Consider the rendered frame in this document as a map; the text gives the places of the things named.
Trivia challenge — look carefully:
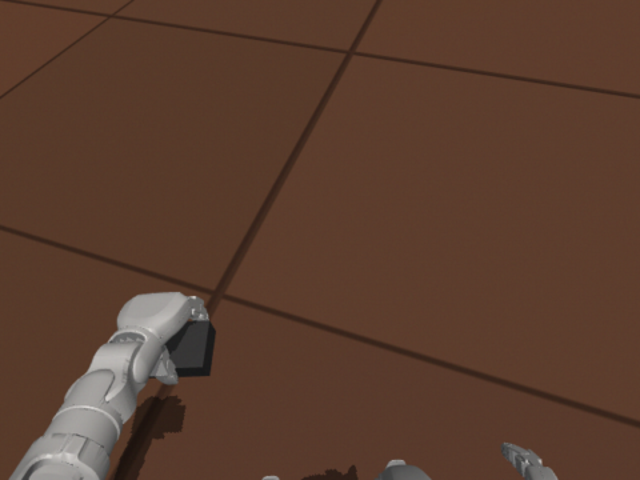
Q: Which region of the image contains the left robot hand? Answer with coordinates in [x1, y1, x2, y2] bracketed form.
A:
[117, 292, 209, 385]

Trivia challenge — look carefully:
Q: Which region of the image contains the small box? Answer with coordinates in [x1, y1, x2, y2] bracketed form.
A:
[149, 321, 216, 378]

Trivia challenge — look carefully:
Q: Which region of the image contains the right robot hand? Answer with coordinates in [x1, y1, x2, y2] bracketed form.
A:
[501, 443, 558, 480]

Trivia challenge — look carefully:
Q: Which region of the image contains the left robot arm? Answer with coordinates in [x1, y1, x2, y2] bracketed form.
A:
[9, 326, 162, 480]

